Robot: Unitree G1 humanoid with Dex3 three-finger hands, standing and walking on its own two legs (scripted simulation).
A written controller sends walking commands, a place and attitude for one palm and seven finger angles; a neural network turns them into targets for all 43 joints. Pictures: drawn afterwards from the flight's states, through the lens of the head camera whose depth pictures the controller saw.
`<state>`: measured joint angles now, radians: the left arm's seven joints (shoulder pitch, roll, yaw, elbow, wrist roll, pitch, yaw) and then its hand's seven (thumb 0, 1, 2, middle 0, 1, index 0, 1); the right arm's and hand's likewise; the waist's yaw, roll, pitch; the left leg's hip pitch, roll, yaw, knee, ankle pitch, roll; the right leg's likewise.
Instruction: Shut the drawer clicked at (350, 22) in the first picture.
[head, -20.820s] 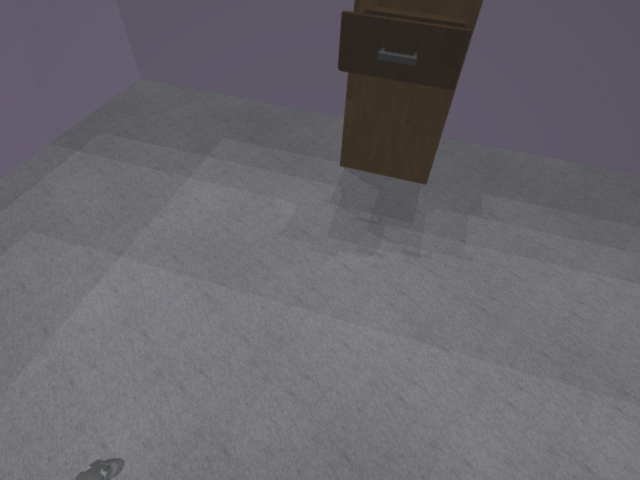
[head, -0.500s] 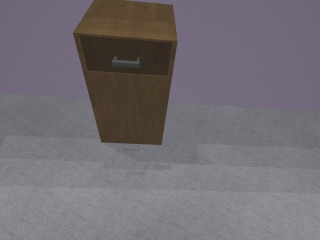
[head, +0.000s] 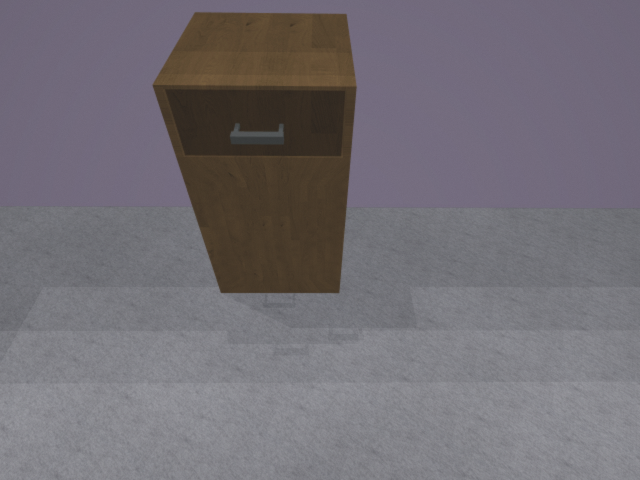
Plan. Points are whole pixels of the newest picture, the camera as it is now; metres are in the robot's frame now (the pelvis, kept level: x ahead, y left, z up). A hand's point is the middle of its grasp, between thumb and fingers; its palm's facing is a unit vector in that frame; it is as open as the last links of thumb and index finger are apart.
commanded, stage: let the arm hang, fingers relaxed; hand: left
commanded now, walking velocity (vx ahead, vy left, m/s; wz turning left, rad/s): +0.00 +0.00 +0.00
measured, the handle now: (258, 132) +0.84 +0.20 -0.04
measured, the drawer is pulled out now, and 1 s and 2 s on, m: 0.00 0.00 0.00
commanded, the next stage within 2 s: look to check the result in 0.28 s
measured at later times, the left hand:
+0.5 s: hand out of the picture -0.02 +0.15 -0.18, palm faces +0.03 -0.98 -0.17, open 7.4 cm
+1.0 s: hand out of the picture +0.00 +0.14 -0.18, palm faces +0.02 -0.98 -0.18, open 7.4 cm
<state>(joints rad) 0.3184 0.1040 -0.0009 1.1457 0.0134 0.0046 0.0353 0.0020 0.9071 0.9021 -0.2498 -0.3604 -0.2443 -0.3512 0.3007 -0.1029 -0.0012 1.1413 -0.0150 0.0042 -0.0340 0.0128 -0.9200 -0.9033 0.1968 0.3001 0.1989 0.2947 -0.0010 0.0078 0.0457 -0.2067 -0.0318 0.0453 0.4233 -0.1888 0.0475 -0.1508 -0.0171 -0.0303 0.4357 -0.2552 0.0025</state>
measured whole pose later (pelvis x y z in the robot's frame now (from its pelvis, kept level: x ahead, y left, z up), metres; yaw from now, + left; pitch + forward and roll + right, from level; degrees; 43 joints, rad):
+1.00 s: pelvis +0.01 -0.02 +0.00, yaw -1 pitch -2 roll +0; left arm 0.29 0.12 0.01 1.14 0.01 -0.01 0.04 0.00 0.91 0.90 -0.20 -0.30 -0.20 -0.29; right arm 0.29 -0.12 -0.01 1.15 -0.01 0.00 -0.04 0.00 -0.91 -0.90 0.20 0.30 0.20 0.29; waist -0.01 0.01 0.05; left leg -0.19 0.00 0.05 0.41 -0.19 0.02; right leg -0.14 0.01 -0.02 0.42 -0.26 -0.02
